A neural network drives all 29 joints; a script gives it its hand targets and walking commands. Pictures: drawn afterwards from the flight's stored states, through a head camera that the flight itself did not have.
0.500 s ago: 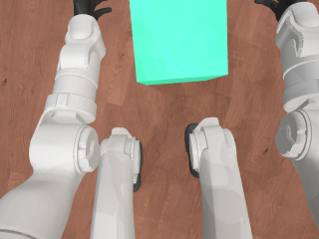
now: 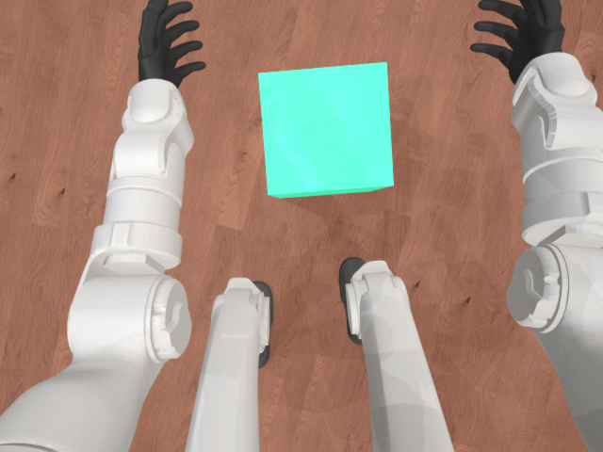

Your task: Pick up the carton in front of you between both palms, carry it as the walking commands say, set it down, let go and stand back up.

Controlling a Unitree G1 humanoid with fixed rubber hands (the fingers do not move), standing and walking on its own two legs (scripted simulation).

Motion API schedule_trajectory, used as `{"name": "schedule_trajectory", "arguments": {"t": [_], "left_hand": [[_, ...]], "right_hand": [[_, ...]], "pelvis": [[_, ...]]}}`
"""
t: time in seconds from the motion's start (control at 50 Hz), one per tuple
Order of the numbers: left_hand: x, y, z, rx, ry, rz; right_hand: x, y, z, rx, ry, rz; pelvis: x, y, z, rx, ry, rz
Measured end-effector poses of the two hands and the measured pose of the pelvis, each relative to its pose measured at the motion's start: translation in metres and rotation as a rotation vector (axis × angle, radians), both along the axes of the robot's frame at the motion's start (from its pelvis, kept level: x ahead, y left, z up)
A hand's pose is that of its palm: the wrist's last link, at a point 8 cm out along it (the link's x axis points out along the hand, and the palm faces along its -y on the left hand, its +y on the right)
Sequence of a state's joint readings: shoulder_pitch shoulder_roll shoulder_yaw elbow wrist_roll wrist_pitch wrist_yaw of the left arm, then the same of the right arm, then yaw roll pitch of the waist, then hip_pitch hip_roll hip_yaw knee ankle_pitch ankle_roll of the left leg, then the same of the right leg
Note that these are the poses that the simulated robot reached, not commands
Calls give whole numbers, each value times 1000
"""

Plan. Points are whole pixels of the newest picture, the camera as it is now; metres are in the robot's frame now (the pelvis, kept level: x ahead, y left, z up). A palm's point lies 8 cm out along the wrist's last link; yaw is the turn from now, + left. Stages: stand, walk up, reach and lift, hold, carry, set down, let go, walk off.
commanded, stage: set down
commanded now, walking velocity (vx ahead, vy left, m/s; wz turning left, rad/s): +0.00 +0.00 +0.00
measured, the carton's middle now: (323, 142) +0.50 -0.07 -0.44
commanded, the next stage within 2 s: let go in 0.18 s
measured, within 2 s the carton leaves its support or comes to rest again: neither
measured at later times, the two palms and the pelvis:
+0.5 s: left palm (79, 131) +0.45 +0.14 +0.01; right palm out of the picture +0.43 -0.28 +0.01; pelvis +0.04 -0.01 +0.13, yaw -2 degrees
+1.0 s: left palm out of the picture +0.30 +0.22 +0.13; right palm out of the picture +0.27 -0.24 +0.13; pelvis +0.10 +0.01 +0.21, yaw -3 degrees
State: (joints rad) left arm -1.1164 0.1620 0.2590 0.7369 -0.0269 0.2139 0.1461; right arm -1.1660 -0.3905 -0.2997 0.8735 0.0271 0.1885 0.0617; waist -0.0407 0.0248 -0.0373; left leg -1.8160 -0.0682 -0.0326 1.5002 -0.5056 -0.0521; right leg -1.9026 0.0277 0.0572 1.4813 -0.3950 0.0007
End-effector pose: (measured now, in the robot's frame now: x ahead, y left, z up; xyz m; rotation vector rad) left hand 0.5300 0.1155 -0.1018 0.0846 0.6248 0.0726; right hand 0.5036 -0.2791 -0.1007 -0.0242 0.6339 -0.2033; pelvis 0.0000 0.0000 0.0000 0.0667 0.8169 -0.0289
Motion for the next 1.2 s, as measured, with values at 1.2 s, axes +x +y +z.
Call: {"name": "schedule_trajectory", "arguments": {"t": [1.2], "left_hand": [[-251, 128, 251, 90, 157, -84]], "right_hand": [[-254, 57, 247, -73, 168, 109]], "pelvis": [[105, 20, 215, -103, -826, -23]]}}
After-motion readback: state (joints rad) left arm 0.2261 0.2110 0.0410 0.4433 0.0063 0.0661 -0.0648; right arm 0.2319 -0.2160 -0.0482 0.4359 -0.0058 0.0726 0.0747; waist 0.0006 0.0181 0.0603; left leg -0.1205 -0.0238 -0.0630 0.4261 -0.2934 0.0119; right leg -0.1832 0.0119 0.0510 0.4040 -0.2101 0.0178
